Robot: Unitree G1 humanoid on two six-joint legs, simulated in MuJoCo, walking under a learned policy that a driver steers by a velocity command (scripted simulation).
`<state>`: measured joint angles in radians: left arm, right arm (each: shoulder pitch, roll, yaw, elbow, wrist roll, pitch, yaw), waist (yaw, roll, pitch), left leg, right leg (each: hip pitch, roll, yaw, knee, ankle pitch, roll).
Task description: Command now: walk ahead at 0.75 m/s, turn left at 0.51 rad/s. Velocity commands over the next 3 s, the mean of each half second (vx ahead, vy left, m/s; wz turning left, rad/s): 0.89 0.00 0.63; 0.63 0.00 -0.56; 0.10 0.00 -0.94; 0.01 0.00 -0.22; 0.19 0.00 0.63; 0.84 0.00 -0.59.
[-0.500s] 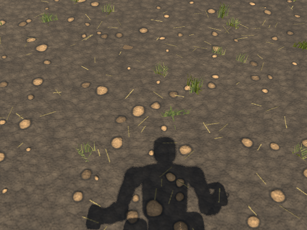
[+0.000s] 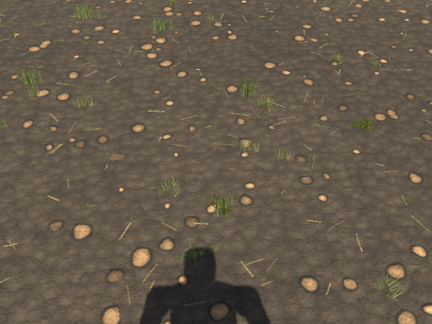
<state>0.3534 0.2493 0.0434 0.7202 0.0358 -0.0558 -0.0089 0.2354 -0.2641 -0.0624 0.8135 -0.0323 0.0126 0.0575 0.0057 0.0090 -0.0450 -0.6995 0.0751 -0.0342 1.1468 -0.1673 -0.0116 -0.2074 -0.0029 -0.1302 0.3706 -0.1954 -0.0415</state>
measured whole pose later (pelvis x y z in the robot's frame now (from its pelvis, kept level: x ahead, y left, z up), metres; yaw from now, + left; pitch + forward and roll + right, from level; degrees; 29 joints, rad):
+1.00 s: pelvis +0.69 +0.33 -0.01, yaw +0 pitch +1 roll +0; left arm 0.33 0.29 0.06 0.76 -0.02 -0.04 0.00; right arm -0.03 -0.23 0.01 0.54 -0.03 -0.09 -0.02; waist 0.06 0.00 0.08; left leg -0.65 0.02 -0.24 1.07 -0.34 -0.09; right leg -0.32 0.24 0.11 0.43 -0.09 -0.16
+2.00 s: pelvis +0.82 +0.38 -0.01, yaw -31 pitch +2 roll -1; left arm 0.10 0.21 0.04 0.66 0.01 0.03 0.04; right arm 0.22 -0.27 -0.07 0.70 0.03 0.06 0.01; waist -0.02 0.00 0.00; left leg -0.41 0.05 0.05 0.85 -0.44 -0.05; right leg -0.27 -0.01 -0.11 0.56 -0.32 -0.03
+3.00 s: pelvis +1.19 +0.22 -0.02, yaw -32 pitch +4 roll +1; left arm 0.54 0.29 0.06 0.88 -0.01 -0.06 -0.01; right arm 0.00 -0.29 0.02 0.57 -0.04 -0.05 0.04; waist 0.13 0.01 0.02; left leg -0.66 0.02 -0.03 0.58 -0.06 -0.02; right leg 0.16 0.08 0.29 0.22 -0.41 -0.12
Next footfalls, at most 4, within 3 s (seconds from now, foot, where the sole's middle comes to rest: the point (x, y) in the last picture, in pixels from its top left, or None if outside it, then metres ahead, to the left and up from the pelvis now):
0.32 left None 0.33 0.23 -0.78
0.78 right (135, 253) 0.79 0.32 -0.78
1.18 left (99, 210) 0.98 0.49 -0.78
1.60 right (148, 254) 0.79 0.28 -0.78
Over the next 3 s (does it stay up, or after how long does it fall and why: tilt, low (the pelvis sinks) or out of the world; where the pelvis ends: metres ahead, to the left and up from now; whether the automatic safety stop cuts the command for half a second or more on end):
stays up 1.19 0.22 -0.02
